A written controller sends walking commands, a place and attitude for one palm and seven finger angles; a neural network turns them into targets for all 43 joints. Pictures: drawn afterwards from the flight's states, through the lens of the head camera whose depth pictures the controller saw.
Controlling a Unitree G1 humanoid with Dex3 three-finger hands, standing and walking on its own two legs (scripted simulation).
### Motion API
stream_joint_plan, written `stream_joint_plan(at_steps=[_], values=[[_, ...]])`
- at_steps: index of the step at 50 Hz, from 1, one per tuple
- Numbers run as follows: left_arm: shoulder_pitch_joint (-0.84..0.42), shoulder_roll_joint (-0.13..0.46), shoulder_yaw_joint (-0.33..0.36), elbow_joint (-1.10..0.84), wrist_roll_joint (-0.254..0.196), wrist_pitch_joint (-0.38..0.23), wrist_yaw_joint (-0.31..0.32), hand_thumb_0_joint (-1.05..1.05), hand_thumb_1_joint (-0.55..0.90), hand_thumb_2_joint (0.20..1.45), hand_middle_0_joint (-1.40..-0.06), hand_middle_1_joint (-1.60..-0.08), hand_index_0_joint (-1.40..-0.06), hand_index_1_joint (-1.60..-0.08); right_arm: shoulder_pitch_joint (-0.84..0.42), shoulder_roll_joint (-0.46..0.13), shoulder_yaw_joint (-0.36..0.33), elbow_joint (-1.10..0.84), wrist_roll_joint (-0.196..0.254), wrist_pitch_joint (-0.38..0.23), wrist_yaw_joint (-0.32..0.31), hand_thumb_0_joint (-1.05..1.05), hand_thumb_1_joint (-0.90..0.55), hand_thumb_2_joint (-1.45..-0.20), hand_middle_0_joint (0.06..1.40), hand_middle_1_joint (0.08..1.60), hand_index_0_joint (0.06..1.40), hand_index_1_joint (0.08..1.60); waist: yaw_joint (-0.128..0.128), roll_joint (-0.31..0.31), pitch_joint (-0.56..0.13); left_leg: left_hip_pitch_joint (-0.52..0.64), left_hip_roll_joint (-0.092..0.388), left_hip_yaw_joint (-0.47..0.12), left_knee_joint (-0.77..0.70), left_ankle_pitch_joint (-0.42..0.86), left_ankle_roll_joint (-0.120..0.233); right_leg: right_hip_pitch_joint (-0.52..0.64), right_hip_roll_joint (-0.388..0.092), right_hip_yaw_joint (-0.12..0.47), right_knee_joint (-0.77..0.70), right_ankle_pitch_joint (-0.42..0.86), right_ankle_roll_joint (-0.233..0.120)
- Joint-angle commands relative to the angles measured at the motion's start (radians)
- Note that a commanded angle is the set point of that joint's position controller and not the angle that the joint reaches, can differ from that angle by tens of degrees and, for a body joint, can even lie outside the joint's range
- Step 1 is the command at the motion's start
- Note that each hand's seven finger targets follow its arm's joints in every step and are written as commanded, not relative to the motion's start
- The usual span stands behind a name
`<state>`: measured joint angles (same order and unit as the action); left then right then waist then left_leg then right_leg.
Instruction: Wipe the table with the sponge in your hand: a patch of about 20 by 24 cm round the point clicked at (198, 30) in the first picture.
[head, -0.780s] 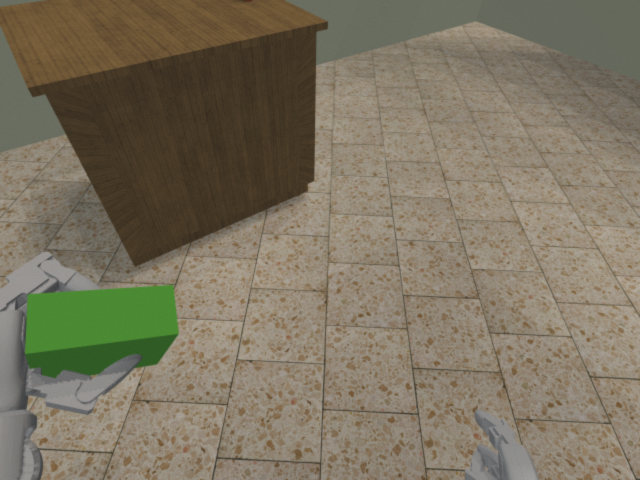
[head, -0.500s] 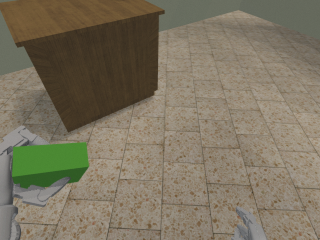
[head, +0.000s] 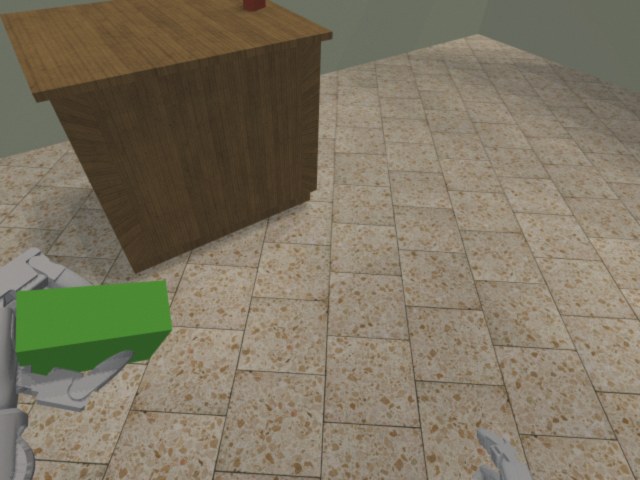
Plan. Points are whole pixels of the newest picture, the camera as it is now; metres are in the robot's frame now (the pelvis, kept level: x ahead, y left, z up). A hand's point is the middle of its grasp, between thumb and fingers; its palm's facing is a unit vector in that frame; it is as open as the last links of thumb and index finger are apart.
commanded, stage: walk to a spot facing it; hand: left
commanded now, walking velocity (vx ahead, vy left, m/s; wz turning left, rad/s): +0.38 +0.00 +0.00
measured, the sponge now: (115, 328) +0.22 +0.22 +0.15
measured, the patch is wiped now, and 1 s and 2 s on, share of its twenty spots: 0.00 0.00 0.00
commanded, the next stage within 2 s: none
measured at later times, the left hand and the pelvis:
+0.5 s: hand (181, 214) +0.37 +0.19 +0.17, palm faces +0.32 -0.78 -0.53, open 9.3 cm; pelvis +0.14 -0.04 -0.02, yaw +0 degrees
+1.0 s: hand (185, 137) +0.52 +0.23 +0.18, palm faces +0.47 -0.79 -0.38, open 9.3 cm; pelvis +0.29 -0.03 +0.00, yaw +2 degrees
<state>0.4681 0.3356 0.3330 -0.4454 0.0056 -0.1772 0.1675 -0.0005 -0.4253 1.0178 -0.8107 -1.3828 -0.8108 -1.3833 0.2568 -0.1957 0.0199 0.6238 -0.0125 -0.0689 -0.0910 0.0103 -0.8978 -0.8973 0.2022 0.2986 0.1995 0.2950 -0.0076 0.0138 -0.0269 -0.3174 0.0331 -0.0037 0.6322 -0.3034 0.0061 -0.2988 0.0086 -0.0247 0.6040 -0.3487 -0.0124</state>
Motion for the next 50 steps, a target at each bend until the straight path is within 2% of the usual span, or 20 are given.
stream_joint_plan(at_steps=[1, 4, 7, 8, 10, 11, 16, 21, 22, 24, 26, 28, 32, 38, 42, 43, 44, 45, 46, 50], values=[[-0.154, 0.152, 0.079, -0.218, -0.01, -0.075, 0.011, 0.0, 0.1, 1.3, -1.2, -1.6, -1.2, -1.6, -0.121, -0.118, -0.043, -0.155, 0.002, -0.057, -0.003, 0.0, -0.9, -0.9, 0.2, 0.3, 0.2, 0.3, -0.009, 0.018, 0.043, -0.17, 0.068, -0.064, -0.12, -0.302, 0.055, 0.038, -0.121, 0.17, -0.163, -0.272, -0.076], [-0.157, 0.19, 0.105, -0.211, -0.009, -0.087, 0.02, 0.0, 0.1, 1.3, -1.2, -1.6, -1.2, -1.6, -0.106, -0.102, -0.04, -0.141, 0.006, -0.062, 0.007, 0.0, -0.9, -0.9, 0.2, 0.3, 0.2, 0.3, -0.001, -0.142, -0.011, -0.185, 0.004, 0.063, 0.052, -0.156, 0.02, 0.144, -0.255, 0.335, -0.221, -0.193, -0.141], [-0.165, 0.204, 0.114, -0.25, -0.015, -0.09, 0.021, 0.0, 0.1, 1.3, -1.2, -1.6, -1.2, -1.6, -0.114, -0.099, -0.034, -0.146, 0.009, -0.053, 0.008, 0.0, -0.9, -0.9, 0.2, 0.3, 0.2, 0.3, -0.013, -0.041, 0.005, -0.017, 0.018, 0.067, -0.089, -0.071, 0.024, 0.069, -0.213, 0.216, -0.095, -0.02, -0.118], [-0.161, 0.207, 0.122, -0.264, -0.018, -0.096, 0.018, 0.0, 0.1, 1.3, -1.2, -1.6, -1.2, -1.6, -0.104, -0.11, -0.035, -0.147, 0.009, -0.051, 0.004, 0.0, -0.9, -0.9, 0.2, 0.3, 0.2, 0.3, -0.023, 0.069, 0.0, 0.072, 0.062, -0.013, -0.166, 0.012, 0.057, -0.005, -0.135, 0.103, 0.038, 0.044, -0.069], [-0.175, 0.196, 0.112, -0.318, -0.021, -0.122, 0.016, 0.0, 0.1, 1.3, -1.2, -1.6, -1.2, -1.6, -0.081, -0.109, -0.043, -0.137, 0.004, -0.062, 0.009, 0.0, -0.9, -0.9, 0.2, 0.3, 0.2, 0.3, -0.055, 0.343, -0.012, 0.355, 0.304, -0.456, -0.284, 0.435, 0.195, -0.346, -0.002, -0.056, 0.421, -0.141, 0.023], [-0.211, 0.213, 0.103, -0.334, -0.007, -0.13, 0.012, 0.0, 0.1, 1.3, -1.2, -1.6, -1.2, -1.6, -0.092, -0.103, -0.044, -0.127, -0.01, -0.073, 0.017, 0.0, -0.9, -0.9, 0.2, 0.3, 0.2, 0.3, -0.046, 0.256, -0.002, 0.434, 0.364, -0.533, -0.272, 0.558, 0.222, -0.452, -0.037, -0.005, 0.493, -0.264, 0.015], [-0.017, 0.164, 0.115, -0.298, -0.02, -0.106, -0.006, 0.0, 0.1, 1.3, -1.2, -1.6, -1.2, -1.6, -0.081, -0.116, -0.064, -0.13, 0.008, -0.082, 0.046, 0.0, -0.9, -0.9, 0.2, 0.3, 0.2, 0.3, -0.015, 0.222, -0.028, 0.411, 0.257, -0.161, -0.233, 0.553, 0.164, -0.39, -0.057, -0.091, 0.306, -0.065, 0.022], [0.021, 0.184, 0.155, -0.226, -0.03, -0.082, -0.017, 0.0, 0.1, 1.3, -1.2, -1.6, -1.2, -1.6, -0.117, -0.11, -0.059, -0.144, 0.012, -0.056, 0.028, 0.0, -0.9, -0.9, 0.2, 0.3, 0.2, 0.3, 0.008, 0.157, -0.106, 0.09, 0.175, 0.057, 0.043, 0.528, 0.094, 0.233, 0.026, -0.212, -0.082, 0.16, 0.009], [-0.003, 0.204, 0.162, -0.238, -0.025, -0.079, -0.018, 0.0, 0.1, 1.3, -1.2, -1.6, -1.2, -1.6, -0.125, -0.105, -0.061, -0.146, 0.014, -0.051, 0.027, 0.0, -0.9, -0.9, 0.2, 0.3, 0.2, 0.3, 0.016, 0.061, -0.127, -0.054, 0.153, 0.077, 0.213, 0.378, 0.074, 0.385, -0.061, -0.106, -0.101, 0.171, -0.026], [-0.031, 0.295, 0.264, -0.238, -0.035, -0.097, -0.005, 0.0, 0.1, 1.3, -1.2, -1.6, -1.2, -1.6, -0.16, -0.092, -0.062, -0.187, 0.012, -0.048, 0.028, 0.0, -0.9, -0.9, 0.2, 0.3, 0.2, 0.3, 0.027, -0.236, -0.17, -0.387, -0.005, 0.038, 0.709, -0.249, 0.016, 0.449, -0.46, 0.566, -0.266, 0.208, -0.222], [-0.012, 0.288, 0.251, -0.244, -0.038, -0.107, -0.022, 0.0, 0.1, 1.3, -1.2, -1.6, -1.2, -1.6, -0.147, -0.105, -0.07, -0.157, 0.012, -0.03, 0.04, 0.0, -0.9, -0.9, 0.2, 0.3, 0.2, 0.3, 0.02, -0.137, -0.078, -0.382, 0.069, -0.051, 0.797, -0.189, -0.007, 0.251, -0.454, 0.536, -0.338, -0.099, -0.207], [-0.009, 0.251, 0.217, -0.267, -0.029, -0.119, -0.023, 0.0, 0.1, 1.3, -1.2, -1.6, -1.2, -1.6, -0.16, -0.091, -0.053, -0.138, 0.009, -0.008, 0.04, 0.0, -0.9, -0.9, 0.2, 0.3, 0.2, 0.3, 0.003, -0.077, -0.031, -0.385, 0.103, -0.022, 0.79, -0.069, -0.032, 0.155, -0.394, 0.298, -0.345, -0.008, -0.171], [-0.063, 0.235, 0.178, -0.342, -0.028, -0.116, -0.013, 0.0, 0.1, 1.3, -1.2, -1.6, -1.2, -1.6, -0.158, -0.1, -0.058, -0.14, 0.004, -0.006, 0.031, 0.0, -0.9, -0.9, 0.2, 0.3, 0.2, 0.3, -0.01, -0.078, -0.03, -0.313, 0.134, 0.025, 0.523, 0.013, -0.035, 0.092, -0.357, 0.083, -0.345, 0.166, -0.143], [-0.026, 0.209, 0.161, -0.338, -0.029, -0.084, 0.026, 0.0, 0.1, 1.3, -1.2, -1.6, -1.2, -1.6, -0.143, -0.079, -0.056, -0.194, 0.003, -0.027, 0.019, 0.0, -0.9, -0.9, 0.2, 0.3, 0.2, 0.3, 0.039, -0.118, -0.057, -0.149, 0.058, 0.189, 0.078, 0.021, -0.008, 0.191, -0.322, 0.035, -0.282, 0.248, -0.147], [-0.114, 0.186, 0.119, -0.333, -0.03, -0.076, 0.038, 0.0, 0.1, 1.3, -1.2, -1.6, -1.2, -1.6, -0.105, -0.094, -0.064, -0.199, 0.008, -0.03, 0.004, 0.0, -0.9, -0.9, 0.2, 0.3, 0.2, 0.3, 0.005, -0.076, -0.081, 0.117, 0.019, 0.242, -0.146, 0.097, 0.004, 0.156, -0.252, -0.042, -0.065, 0.335, -0.086], [-0.145, 0.194, 0.119, -0.347, -0.029, -0.087, 0.039, 0.0, 0.1, 1.3, -1.2, -1.6, -1.2, -1.6, -0.09, -0.113, -0.073, -0.199, 0.009, -0.032, -0.003, 0.0, -0.9, -0.9, 0.2, 0.3, 0.2, 0.3, -0.019, 0.025, -0.116, 0.273, 0.065, 0.155, -0.189, 0.108, 0.036, 0.057, -0.216, -0.073, 0.122, 0.347, -0.048], [-0.146, 0.195, 0.131, -0.346, -0.031, -0.096, 0.04, 0.0, 0.1, 1.3, -1.2, -1.6, -1.2, -1.6, -0.099, -0.131, -0.077, -0.201, 0.009, -0.033, -0.001, 0.0, -0.9, -0.9, 0.2, 0.3, 0.2, 0.3, -0.015, 0.231, -0.156, 0.428, 0.269, -0.152, -0.248, 0.199, 0.131, -0.134, -0.102, -0.124, 0.36, 0.08, 0.013], [-0.183, 0.202, 0.122, -0.336, -0.035, -0.113, 0.036, 0.0, 0.1, 1.3, -1.2, -1.6, -1.2, -1.6, -0.106, -0.117, -0.064, -0.204, 0.01, -0.038, 0.01, 0.0, -0.9, -0.9, 0.2, 0.3, 0.2, 0.3, -0.008, 0.31, -0.132, 0.46, 0.424, -0.421, -0.311, 0.309, 0.231, -0.306, -0.039, -0.064, 0.557, -0.272, 0.019], [-0.19, 0.263, 0.146, -0.314, -0.031, -0.112, 0.02, 0.0, 0.1, 1.3, -1.2, -1.6, -1.2, -1.6, -0.129, -0.112, -0.054, -0.194, 0.004, -0.047, 0.017, 0.0, -0.9, -0.9, 0.2, 0.3, 0.2, 0.3, -0.008, 0.278, -0.103, 0.392, 0.47, -0.508, -0.34, 0.206, 0.264, -0.363, -0.072, 0.021, 0.668, -0.264, 0.015], [-0.049, 0.192, 0.145, -0.399, -0.034, -0.105, 0.005, 0.0, 0.1, 1.3, -1.2, -1.6, -1.2, -1.6, -0.126, -0.105, -0.073, -0.169, 0.02, -0.063, 0.041, 0.0, -0.9, -0.9, 0.2, 0.3, 0.2, 0.3, 0.012, 0.197, -0.067, 0.259, 0.365, -0.161, -0.336, 0.117, 0.206, -0.411, -0.143, 0.0, 0.609, -0.088, 0.038]])
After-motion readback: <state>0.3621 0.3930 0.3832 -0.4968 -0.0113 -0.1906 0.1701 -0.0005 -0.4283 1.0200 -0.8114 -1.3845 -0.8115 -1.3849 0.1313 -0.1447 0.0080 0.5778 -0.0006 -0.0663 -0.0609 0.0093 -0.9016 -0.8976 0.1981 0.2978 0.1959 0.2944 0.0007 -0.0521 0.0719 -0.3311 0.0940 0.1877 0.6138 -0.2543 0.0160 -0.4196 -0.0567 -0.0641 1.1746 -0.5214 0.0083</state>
